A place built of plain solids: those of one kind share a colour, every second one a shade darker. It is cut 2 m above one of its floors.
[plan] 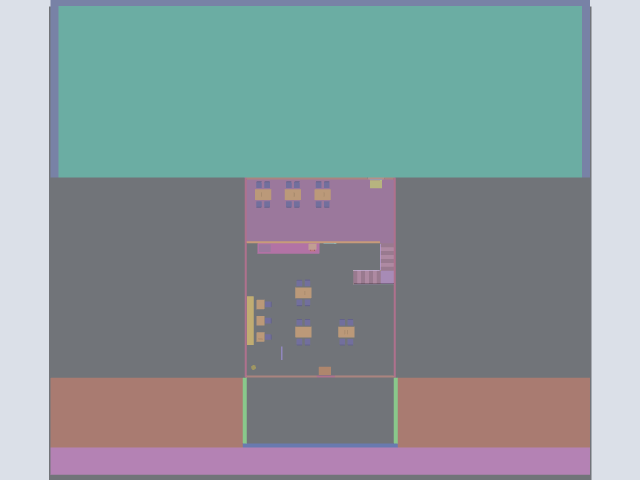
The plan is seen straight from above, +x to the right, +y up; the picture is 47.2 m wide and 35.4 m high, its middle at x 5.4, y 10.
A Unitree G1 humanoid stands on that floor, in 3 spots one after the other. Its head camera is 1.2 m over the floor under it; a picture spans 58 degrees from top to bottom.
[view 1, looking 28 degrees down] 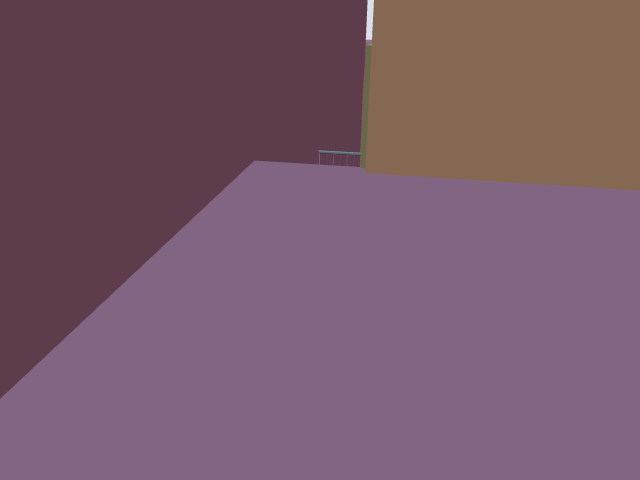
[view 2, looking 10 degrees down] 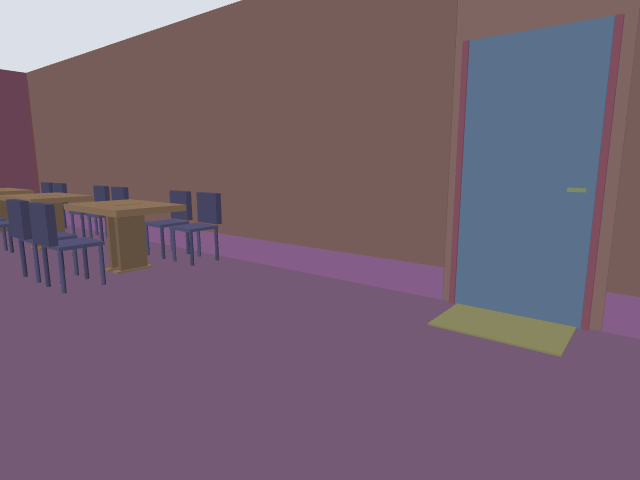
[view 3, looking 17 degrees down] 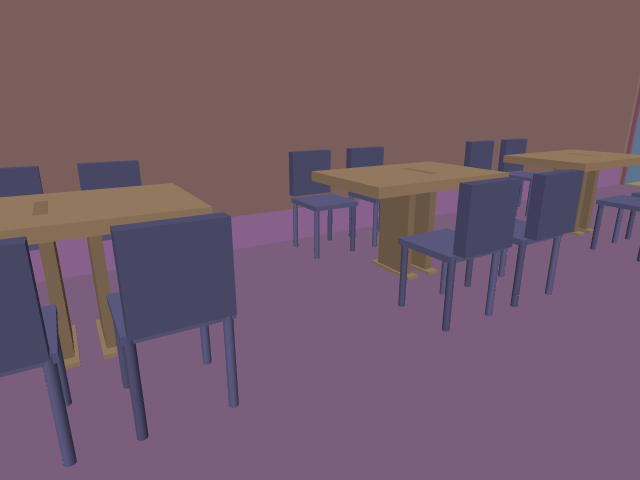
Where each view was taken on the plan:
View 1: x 9.53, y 13.36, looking -79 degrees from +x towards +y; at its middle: upper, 2.56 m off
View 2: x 10.36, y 10.86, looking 128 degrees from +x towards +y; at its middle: window_wall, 4.64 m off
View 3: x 1.20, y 10.96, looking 59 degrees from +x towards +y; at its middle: upper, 4.10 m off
